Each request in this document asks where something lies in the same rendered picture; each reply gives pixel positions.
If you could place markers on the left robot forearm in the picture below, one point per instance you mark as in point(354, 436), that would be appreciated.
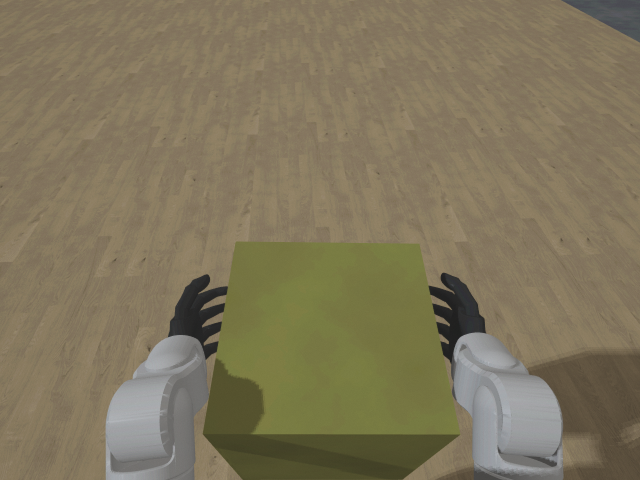
point(150, 419)

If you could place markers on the carton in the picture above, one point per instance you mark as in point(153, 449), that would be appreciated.
point(329, 364)

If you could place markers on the robot left hand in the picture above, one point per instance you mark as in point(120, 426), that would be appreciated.
point(188, 320)

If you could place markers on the right robot forearm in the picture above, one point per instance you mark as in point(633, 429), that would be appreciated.
point(517, 422)

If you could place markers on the robot right hand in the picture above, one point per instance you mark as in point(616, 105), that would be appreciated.
point(464, 318)

